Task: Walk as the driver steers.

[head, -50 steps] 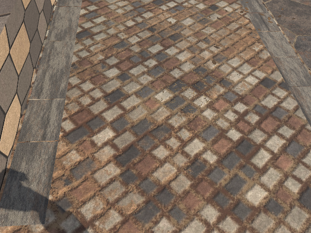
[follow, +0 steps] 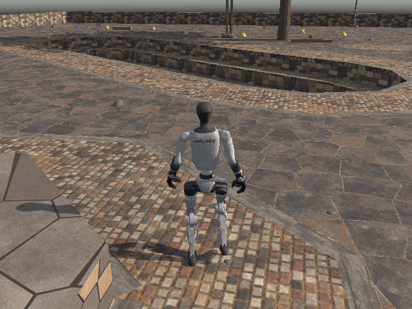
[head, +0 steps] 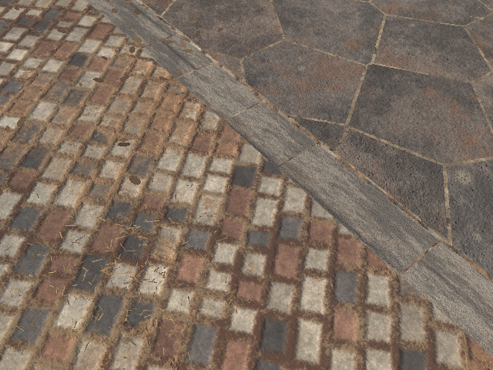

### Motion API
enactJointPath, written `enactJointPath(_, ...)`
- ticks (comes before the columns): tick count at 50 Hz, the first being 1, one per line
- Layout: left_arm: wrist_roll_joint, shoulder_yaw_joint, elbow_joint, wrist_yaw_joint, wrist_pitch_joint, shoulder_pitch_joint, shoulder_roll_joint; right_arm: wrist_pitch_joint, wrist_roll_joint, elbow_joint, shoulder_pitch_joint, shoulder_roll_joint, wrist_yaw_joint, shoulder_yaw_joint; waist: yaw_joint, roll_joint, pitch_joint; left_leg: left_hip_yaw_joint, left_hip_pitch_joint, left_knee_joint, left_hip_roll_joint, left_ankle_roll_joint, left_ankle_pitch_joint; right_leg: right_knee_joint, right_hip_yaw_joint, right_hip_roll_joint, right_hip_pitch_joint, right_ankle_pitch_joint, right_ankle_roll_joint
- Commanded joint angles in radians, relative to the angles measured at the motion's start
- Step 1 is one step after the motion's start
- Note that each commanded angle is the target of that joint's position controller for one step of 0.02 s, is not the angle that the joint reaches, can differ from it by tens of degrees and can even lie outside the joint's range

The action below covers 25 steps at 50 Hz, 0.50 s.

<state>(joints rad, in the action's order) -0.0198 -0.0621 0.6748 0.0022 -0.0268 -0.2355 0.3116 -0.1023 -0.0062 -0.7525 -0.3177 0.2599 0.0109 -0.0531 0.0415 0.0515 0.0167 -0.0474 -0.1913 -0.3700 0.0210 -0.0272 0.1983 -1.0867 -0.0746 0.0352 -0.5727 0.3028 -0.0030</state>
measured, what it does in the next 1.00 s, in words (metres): walks ahead, turning left: right foot, then left foot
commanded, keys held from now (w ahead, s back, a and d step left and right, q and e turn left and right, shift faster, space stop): w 0.10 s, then q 0.90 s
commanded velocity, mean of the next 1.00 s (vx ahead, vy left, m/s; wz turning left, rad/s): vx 0.17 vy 0.00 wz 0.33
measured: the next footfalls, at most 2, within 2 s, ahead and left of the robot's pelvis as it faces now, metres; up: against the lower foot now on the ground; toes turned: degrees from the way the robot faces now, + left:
right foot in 0.24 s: +0.30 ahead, -0.15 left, +0.00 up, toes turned +0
left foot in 0.70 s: +0.26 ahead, +0.10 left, +0.00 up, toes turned +18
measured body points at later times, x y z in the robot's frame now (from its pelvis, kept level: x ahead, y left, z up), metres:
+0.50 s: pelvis +0.19 -0.05 +0.00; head +0.23 -0.05 +0.44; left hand +0.32 +0.23 -0.10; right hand +0.33 -0.33 -0.12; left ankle +0.20 +0.10 -0.68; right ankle +0.26 -0.15 -0.74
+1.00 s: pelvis +0.23 +0.00 +0.00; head +0.26 +0.04 +0.45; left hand +0.26 +0.32 -0.12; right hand +0.48 -0.20 -0.08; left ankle +0.22 +0.09 -0.74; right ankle +0.31 -0.14 -0.69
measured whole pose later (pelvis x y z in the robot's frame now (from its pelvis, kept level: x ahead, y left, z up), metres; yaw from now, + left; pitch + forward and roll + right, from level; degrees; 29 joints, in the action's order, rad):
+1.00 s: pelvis +0.23 +0.00 +0.00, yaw +25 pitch +2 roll -2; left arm 0.00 -0.09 0.79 -0.03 0.02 -0.07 0.31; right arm 0.03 0.00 -0.63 -0.19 0.31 -0.03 -0.07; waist 0.01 0.01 0.05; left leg 0.11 -0.31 -0.46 0.05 -0.05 0.18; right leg -0.86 -0.07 -0.02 -0.48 0.35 0.08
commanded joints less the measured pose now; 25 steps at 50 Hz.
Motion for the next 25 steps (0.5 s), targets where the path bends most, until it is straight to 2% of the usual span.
enactJointPath(1, 0.012, 0.005, -0.084, 0.008, -0.018, 0.050, 0.014, -0.015, 0.010, 0.036, 0.028, 0.155, -0.001, -0.037, -0.018, -0.135, 0.011, 0.221, 0.087, 0.215, -0.262, -0.190, -0.174, 0.157, -0.011, 0.051, -0.121, -0.095, 0.009)
enactJointPath(5, 0.007, 0.019, -0.101, 0.029, -0.038, 0.174, -0.003, 0.001, 0.024, -0.001, -0.005, 0.190, -0.004, -0.041, 0.024, -0.128, 0.025, 0.118, 0.079, 0.219, -0.231, -0.163, -0.218, 0.401, 0.052, 0.038, -0.028, -0.273, 0.008)
enactJointPath(7, 0.009, 0.017, -0.121, 0.034, -0.048, 0.235, 0.004, 0.016, 0.030, -0.030, -0.048, 0.195, -0.005, -0.039, 0.038, -0.131, 0.041, 0.126, 0.090, 0.180, -0.235, -0.151, -0.348, 0.481, 0.067, 0.007, 0.025, -0.296, 0.004)
enactJointPath(9, 0.013, 0.005, -0.129, 0.040, -0.059, 0.236, 0.028, 0.031, 0.034, -0.048, -0.063, 0.208, -0.009, -0.041, 0.017, -0.149, 0.021, 0.142, 0.136, 0.105, -0.242, -0.122, -0.458, 0.549, 0.057, -0.017, 0.081, -0.291, -0.018)
enactJointPath(10, 0.018, -0.004, -0.116, 0.040, -0.064, 0.197, 0.046, 0.037, 0.036, -0.050, -0.051, 0.215, -0.013, -0.043, -0.013, -0.153, -0.007, 0.147, 0.146, 0.052, -0.235, -0.102, -0.503, 0.588, 0.057, -0.031, 0.150, -0.311, -0.032)
enactJointPath(11, 0.028, -0.018, -0.086, 0.034, -0.066, 0.108, 0.069, 0.039, 0.039, -0.045, -0.028, 0.214, -0.017, -0.042, -0.067, -0.146, -0.057, 0.134, 0.124, -0.037, -0.204, -0.075, -0.574, 0.640, 0.073, -0.050, 0.291, -0.383, -0.054)
enactJointPath(12, 0.043, -0.034, -0.060, 0.024, -0.067, 0.014, 0.114, 0.034, 0.032, -0.038, -0.030, 0.186, -0.018, -0.032, -0.111, -0.127, -0.126, 0.109, 0.052, -0.169, -0.148, -0.034, -0.521, 0.651, 0.054, -0.009, 0.473, -0.548, -0.081)
enactJointPath(13, 0.072, -0.050, -0.052, 0.008, -0.060, -0.108, 0.198, 0.026, -0.004, -0.001, -0.045, 0.112, -0.016, -0.003, -0.139, 0.039, -0.288, 0.070, -0.175, -0.466, -0.066, 0.027, -0.110, 0.549, -0.150, 0.228, 0.791, -0.960, -0.161)
enactJointPath(14, 0.069, -0.045, -0.061, 0.005, -0.038, -0.105, 0.203, 0.030, 0.010, -0.028, -0.218, 0.052, -0.016, 0.019, -0.092, 0.239, -0.468, 0.116, -0.363, -0.750, 0.012, 0.072, 0.519, 0.554, -0.397, 0.447, 0.967, -1.027, -0.315)
enactJointPath(15, 0.048, -0.036, -0.068, 0.006, -0.020, -0.088, 0.145, 0.042, 0.033, -0.049, -0.178, 0.169, -0.019, -0.014, -0.124, 0.128, -0.438, 0.186, -0.385, -0.847, -0.020, 0.080, 0.502, 0.599, -0.357, 0.388, 0.856, -0.879, -0.295)
enactJointPath(16, 0.032, -0.024, -0.064, 0.005, -0.016, -0.024, 0.111, 0.054, 0.045, -0.023, -0.097, 0.182, -0.024, -0.025, -0.104, 0.103, -0.298, 0.151, -0.462, -0.867, -0.046, 0.083, 0.457, 0.631, -0.251, 0.341, 0.756, -0.779, -0.264)
enactJointPath(17, 0.024, -0.014, -0.055, 0.005, -0.015, 0.033, 0.080, 0.071, 0.036, -0.024, -0.069, 0.162, -0.034, -0.024, -0.075, 0.057, -0.219, 0.129, -0.463, -0.841, -0.078, 0.094, 0.397, 0.673, -0.188, 0.301, 0.639, -0.698, -0.242)
enactJointPath(18, 0.024, -0.008, -0.050, 0.007, -0.016, 0.089, 0.056, 0.094, 0.025, -0.026, -0.069, 0.153, -0.044, -0.029, -0.042, 0.059, -0.159, 0.122, -0.413, -0.809, -0.100, 0.107, 0.349, 0.722, -0.127, 0.273, 0.509, -0.617, -0.230)
enactJointPath(19, 0.038, -0.011, -0.044, 0.009, -0.019, 0.129, 0.063, 0.118, 0.024, -0.026, -0.090, 0.135, -0.050, -0.030, -0.011, 0.086, -0.130, 0.106, -0.330, -0.807, -0.103, 0.118, 0.294, 0.774, -0.078, 0.256, 0.387, -0.562, -0.227)
enactJointPath(21, 0.051, -0.016, -0.034, 0.005, -0.028, 0.180, 0.064, 0.142, 0.022, -0.012, -0.097, 0.113, -0.058, -0.033, 0.013, 0.097, -0.104, 0.084, -0.277, -0.778, -0.099, 0.127, 0.235, 0.828, -0.011, 0.253, 0.290, -0.499, -0.244)
enactJointPath(23, 0.049, -0.023, -0.015, -0.008, -0.032, 0.186, 0.076, 0.150, 0.016, 0.019, -0.048, 0.107, -0.057, -0.035, 0.007, 0.080, -0.092, 0.085, -0.287, -0.698, -0.115, 0.118, 0.168, 0.849, 0.029, 0.266, 0.290, -0.447, -0.248)
enactJointPath(25, 0.042, -0.028, 0.002, -0.022, -0.025, 0.186, 0.090, 0.151, 0.012, 0.049, 0.008, 0.099, -0.046, -0.031, -0.008, 0.064, -0.094, 0.079, -0.266, -0.596, -0.127, 0.103, 0.103, 0.856, 0.067, 0.268, 0.306, -0.389, -0.243)
Velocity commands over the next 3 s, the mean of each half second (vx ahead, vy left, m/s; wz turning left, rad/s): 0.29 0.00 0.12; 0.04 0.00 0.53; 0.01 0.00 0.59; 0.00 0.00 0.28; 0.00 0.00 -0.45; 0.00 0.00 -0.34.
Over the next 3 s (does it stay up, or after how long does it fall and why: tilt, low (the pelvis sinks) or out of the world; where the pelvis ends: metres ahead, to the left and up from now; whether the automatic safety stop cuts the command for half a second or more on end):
stays up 0.24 -0.03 -0.01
